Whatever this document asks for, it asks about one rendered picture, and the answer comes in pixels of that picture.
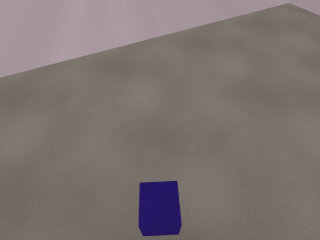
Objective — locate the carton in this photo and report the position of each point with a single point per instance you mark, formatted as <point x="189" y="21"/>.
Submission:
<point x="159" y="208"/>

